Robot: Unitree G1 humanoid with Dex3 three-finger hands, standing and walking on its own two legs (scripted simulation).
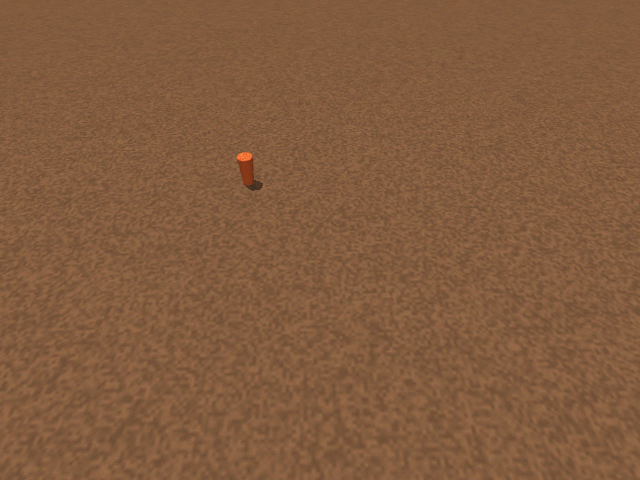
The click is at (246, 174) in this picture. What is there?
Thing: tapered cup
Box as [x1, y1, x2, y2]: [237, 152, 253, 184]
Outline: 243,152 237,155 237,161 244,183 251,184 253,182 252,155 248,152
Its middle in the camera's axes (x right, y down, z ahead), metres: -0.35 -0.33 +1.95
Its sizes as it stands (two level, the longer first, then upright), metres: 0.076 0.076 0.157
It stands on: the floor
